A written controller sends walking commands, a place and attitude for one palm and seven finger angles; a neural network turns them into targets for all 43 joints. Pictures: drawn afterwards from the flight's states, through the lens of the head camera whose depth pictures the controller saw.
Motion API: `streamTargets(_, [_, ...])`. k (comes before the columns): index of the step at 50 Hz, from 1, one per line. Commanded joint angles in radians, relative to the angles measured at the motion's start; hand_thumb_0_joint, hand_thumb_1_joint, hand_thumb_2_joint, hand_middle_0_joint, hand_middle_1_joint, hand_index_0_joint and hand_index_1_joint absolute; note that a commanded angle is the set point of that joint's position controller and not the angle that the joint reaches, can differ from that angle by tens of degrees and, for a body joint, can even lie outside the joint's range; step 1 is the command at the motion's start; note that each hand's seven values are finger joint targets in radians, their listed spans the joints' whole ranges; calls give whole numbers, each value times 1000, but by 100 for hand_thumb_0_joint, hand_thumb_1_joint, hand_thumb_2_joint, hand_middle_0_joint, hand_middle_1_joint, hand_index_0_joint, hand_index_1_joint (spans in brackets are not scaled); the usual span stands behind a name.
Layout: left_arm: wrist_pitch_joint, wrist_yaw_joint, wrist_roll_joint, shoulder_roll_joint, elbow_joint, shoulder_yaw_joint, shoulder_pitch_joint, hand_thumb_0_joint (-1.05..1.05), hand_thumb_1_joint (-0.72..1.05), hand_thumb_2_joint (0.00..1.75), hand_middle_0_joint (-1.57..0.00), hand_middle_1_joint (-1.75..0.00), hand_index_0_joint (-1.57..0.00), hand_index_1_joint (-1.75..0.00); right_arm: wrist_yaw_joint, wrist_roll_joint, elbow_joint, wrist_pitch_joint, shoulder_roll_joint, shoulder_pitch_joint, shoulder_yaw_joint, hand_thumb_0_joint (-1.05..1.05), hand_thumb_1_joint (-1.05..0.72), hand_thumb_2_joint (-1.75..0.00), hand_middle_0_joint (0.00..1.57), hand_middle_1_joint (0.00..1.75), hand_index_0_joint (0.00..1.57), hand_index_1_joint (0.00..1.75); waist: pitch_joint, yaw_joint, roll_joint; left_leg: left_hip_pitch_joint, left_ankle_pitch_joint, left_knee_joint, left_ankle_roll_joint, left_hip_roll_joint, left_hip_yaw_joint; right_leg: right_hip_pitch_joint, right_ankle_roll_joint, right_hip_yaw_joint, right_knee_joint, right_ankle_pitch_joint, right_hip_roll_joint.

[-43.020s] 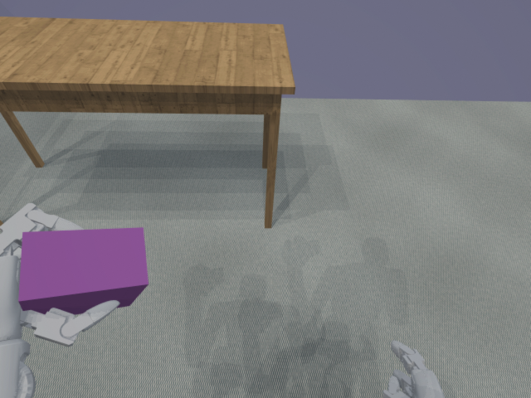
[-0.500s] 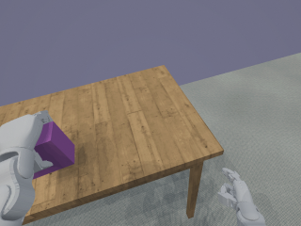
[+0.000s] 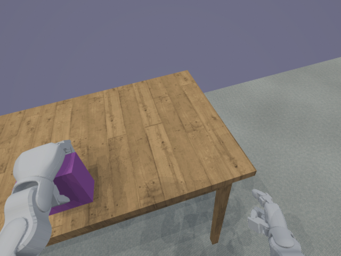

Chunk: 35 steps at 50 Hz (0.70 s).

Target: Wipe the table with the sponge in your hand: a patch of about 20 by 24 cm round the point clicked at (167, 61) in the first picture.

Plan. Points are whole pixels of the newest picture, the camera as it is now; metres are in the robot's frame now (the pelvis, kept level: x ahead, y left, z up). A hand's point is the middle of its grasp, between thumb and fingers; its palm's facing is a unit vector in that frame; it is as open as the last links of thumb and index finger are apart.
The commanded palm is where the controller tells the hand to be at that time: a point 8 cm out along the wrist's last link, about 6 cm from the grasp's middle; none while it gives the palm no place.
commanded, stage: move the sponge above the wiping area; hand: left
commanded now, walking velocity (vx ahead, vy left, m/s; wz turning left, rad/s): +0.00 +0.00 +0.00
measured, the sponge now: (62, 189) +0.22 +0.30 +0.06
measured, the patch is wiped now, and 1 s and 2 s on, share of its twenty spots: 0.00 0.00 0.05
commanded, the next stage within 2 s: none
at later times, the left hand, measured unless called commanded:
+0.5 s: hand (60, 183) +0.21 +0.29 +0.09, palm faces -0.11 -0.05 -0.99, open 10.4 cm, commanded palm +0.20 +0.31 +0.18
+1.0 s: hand (64, 173) +0.23 +0.28 +0.11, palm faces +0.03 -0.02 -1.00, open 10.4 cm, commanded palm +0.20 +0.31 +0.18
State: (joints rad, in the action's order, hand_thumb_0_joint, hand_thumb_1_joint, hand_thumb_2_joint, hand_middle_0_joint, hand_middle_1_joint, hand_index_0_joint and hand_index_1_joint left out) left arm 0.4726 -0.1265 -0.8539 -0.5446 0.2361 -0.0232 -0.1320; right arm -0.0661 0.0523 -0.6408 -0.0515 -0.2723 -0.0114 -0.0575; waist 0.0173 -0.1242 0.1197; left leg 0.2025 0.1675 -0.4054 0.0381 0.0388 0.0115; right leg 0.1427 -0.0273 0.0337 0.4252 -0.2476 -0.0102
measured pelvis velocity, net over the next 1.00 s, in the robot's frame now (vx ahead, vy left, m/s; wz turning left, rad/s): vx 0.01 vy -0.01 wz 0.00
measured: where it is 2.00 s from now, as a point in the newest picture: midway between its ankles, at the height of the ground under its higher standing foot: outside the picture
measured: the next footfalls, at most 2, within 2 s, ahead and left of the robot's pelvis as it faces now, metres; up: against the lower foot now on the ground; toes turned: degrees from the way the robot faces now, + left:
none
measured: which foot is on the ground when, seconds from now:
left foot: down 0.00-1.00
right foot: down 0.00-1.00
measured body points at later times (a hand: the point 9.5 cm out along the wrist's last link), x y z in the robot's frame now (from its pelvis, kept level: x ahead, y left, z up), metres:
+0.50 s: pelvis +0.00 -0.02 +0.00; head +0.00 -0.06 +0.45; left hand +0.22 +0.29 +0.14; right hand +0.25 -0.23 -0.09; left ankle +0.03 +0.09 -0.74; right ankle -0.01 -0.10 -0.74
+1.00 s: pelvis +0.01 -0.01 +0.00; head +0.00 -0.04 +0.45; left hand +0.22 +0.28 +0.16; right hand +0.25 -0.21 -0.09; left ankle +0.03 +0.10 -0.74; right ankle -0.01 -0.10 -0.74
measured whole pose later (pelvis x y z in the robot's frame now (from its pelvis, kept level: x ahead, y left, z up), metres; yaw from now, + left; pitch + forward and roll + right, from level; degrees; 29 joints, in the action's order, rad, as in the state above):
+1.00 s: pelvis +0.01 -0.01 +0.00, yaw +0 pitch -3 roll +0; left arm 0.14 -0.01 -0.89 -0.59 0.22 0.01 -0.17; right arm -0.09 0.03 -0.67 0.00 -0.25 0.06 -0.02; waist 0.02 -0.15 0.10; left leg 0.19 0.21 -0.45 0.03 0.02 0.00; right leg 0.11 -0.04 0.04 0.43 -0.26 -0.03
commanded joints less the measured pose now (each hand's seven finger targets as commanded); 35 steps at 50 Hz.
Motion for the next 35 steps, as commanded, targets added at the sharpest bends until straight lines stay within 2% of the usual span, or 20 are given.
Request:
streamTargets(1, [-128,82,-100,-373,334,247,295,0,10,130,-120,-160,-120,-160,-21,-24,176,91,-70,-187,35,0,-90,-90,20,30,20,30,-333,-17,8,-185,-231,4,13,-26,-118,-47,-52,-98,-46,160,-3])
streamTargets(3, [-175,111,-91,-368,295,276,269,0,10,130,-120,-160,-120,-160,-24,-29,158,91,-67,-158,42,0,-90,-90,20,30,20,30,-295,-17,-9,-191,-248,0,9,-26,-120,-34,-54,-106,-66,179,-3])
streamTargets(4, [-173,127,-84,-428,269,350,245,0,10,130,-120,-160,-120,-160,-27,-29,149,95,-76,-183,43,0,-90,-90,20,30,20,30,-269,-34,-5,-186,-228,-2,10,-21,-122,-32,-72,-149,-82,178,-18])
streamTargets(5, [-179,140,-70,-362,229,306,271,0,10,130,-120,-160,-120,-160,-25,-24,140,92,-60,-164,40,0,-90,-90,20,30,20,30,-250,-10,-30,-170,-230,-6,5,-25,-106,-25,-58,-123,-81,189,0])
streamTargets(6, [-172,152,-58,-380,170,338,239,0,10,130,-120,-160,-120,-160,-23,-21,127,86,-73,-152,50,0,-90,-90,20,30,20,30,-206,-20,-20,-155,-224,-4,-2,-23,-102,-11,-59,-130,-92,187,0])
streamTargets(7, [-162,153,-38,-329,139,300,243,0,10,130,-120,-160,-120,-160,-19,-16,125,79,-74,-159,50,0,-90,-90,20,30,20,30,-187,-10,-19,-144,-209,-1,-7,-25,-98,-3,-53,-124,-98,186,6])
streamTargets(9, [-116,147,-1,-324,72,316,191,0,10,130,-120,-160,-120,-160,-14,-7,124,73,-87,-213,48,0,-90,-90,20,30,20,30,-128,-32,-12,-114,-158,7,-12,-22,-95,16,-63,-148,-111,150,1])
streamTargets(10, [-105,134,15,-283,70,272,180,0,10,130,-120,-160,-120,-160,-10,0,123,70,-87,-194,49,0,-90,-90,20,30,20,30,-145,-9,-18,-98,-159,8,-12,-26,-85,3,-44,-114,-98,158,12])
streamTargets(14, [-54,48,21,-238,39,176,141,0,10,130,-120,-160,-120,-160,-15,10,149,72,-96,-238,39,0,-90,-90,20,30,20,30,-129,8,-57,-75,-125,6,1,-11,-82,15,-37,-120,-94,165,8])
streamTargets(17, [-106,5,0,-294,85,183,162,0,10,130,-120,-160,-120,-160,-22,1,155,79,-99,-177,45,0,-90,-90,20,30,20,30,-181,28,-100,-89,-137,-15,17,-8,-80,-3,-20,-102,-78,190,19])
streamTargets(19, [-172,9,-19,-357,172,239,215,0,10,130,-120,-160,-120,-160,-33,-8,169,100,-84,-203,39,0,-90,-90,20,30,20,30,-217,16,-87,-136,-136,-31,25,-5,-84,4,-31,-138,-85,173,7])
streamTargets(20, [-215,23,-27,-374,170,258,247,0,10,130,-120,-160,-120,-160,-41,-14,159,106,-81,-161,41,0,-90,-90,20,30,20,30,-236,24,-86,-138,-144,-38,28,-4,-77,-1,-25,-110,-82,165,14])
streamTargets(22, [-292,63,-46,-415,167,319,280,0,10,130,-120,-160,-120,-160,-53,-24,144,115,-81,-128,50,0,-90,-90,20,30,20,30,-237,12,-52,-162,-165,-36,23,-2,-86,10,-33,-112,-92,164,9])
streamTargets(24, [-324,122,-55,-483,169,412,271,0,10,130,-120,-160,-120,-160,-59,-27,136,125,-81,-139,57,0,-90,-90,20,30,20,30,-227,-18,12,-174,-161,-31,17,-1,-101,16,-58,-157,-104,136,-7])
streamTargets(25, [-332,149,-55,-437,146,389,300,0,10,130,-120,-160,-120,-160,-60,-24,125,122,-72,-118,62,0,-90,-90,20,30,20,30,-224,-4,31,-166,-170,-32,13,-7,-93,19,-53,-130,-100,136,2])
streamTargets(28, [-288,203,-24,-408,29,392,316,0,10,130,-120,-160,-120,-160,-46,-13,102,105,-87,-113,77,0,-90,-90,20,30,20,30,-173,-9,66,-125,-141,-15,-8,-14,-92,31,-56,-129,-109,113,7])
streamTargets(29, [-253,207,-4,-403,3,400,291,0,10,130,-120,-160,-120,-160,-42,-8,109,105,-89,-159,70,0,-90,-90,20,30,20,30,-154,-29,57,-118,-130,-9,-9,-11,-93,22,-68,-146,-112,100,1])
streamTargets(30, [-230,204,11,-359,-12,358,281,0,10,130,-120,-160,-120,-160,-37,-3,105,100,-92,-147,76,0,-90,-90,20,30,20,30,-172,-10,35,-104,-126,-10,-8,-20,-78,11,-48,-116,-103,109,14])
streamTargets(33, [-137,147,34,-322,-90,295,183,0,10,130,-120,-160,-120,-160,-27,3,114,80,-111,-162,72,0,-90,-90,20,30,20,30,-166,-9,-65,-54,-130,-8,-6,-14,-70,-20,-28,-107,-83,173,25])
streamTargets(35, [-97,89,45,-260,-70,214,132,0,10,130,-120,-160,-120,-160,-16,13,136,80,-111,-187,60,0,-90,-90,20,30,20,30,-168,2,-66,-43,-129,-8,-1,-15,-71,-23,-26,-94,-70,186,25])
